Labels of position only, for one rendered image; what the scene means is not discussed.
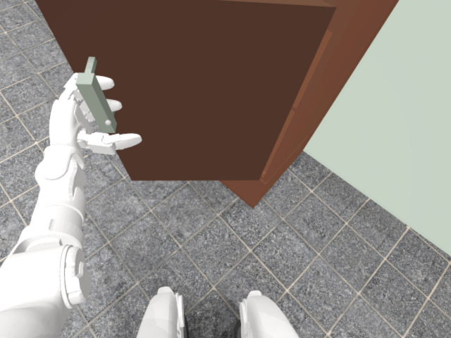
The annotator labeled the robot left thigh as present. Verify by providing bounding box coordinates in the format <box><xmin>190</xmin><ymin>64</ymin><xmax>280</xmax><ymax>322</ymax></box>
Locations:
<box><xmin>136</xmin><ymin>292</ymin><xmax>185</xmax><ymax>338</ymax></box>

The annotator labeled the robot left upper arm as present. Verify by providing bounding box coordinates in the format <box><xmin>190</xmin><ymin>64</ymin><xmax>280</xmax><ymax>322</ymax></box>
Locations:
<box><xmin>0</xmin><ymin>244</ymin><xmax>90</xmax><ymax>338</ymax></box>

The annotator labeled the left robot forearm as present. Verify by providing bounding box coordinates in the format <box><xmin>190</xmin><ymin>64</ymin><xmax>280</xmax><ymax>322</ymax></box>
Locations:
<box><xmin>0</xmin><ymin>144</ymin><xmax>86</xmax><ymax>274</ymax></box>

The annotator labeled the robot left hand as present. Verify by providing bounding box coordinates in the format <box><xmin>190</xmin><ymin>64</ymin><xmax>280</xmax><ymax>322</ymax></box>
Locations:
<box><xmin>49</xmin><ymin>73</ymin><xmax>142</xmax><ymax>155</ymax></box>

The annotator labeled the robot right shin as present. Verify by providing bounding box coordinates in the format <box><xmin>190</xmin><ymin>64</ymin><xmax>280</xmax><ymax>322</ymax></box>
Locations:
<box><xmin>241</xmin><ymin>291</ymin><xmax>261</xmax><ymax>338</ymax></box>

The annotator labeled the cupboard door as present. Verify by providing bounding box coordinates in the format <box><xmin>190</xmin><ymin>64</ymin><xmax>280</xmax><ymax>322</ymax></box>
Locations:
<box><xmin>35</xmin><ymin>0</ymin><xmax>337</xmax><ymax>181</ymax></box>

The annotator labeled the handle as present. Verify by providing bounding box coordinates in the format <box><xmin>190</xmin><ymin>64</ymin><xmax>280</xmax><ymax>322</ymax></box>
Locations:
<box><xmin>75</xmin><ymin>57</ymin><xmax>117</xmax><ymax>133</ymax></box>

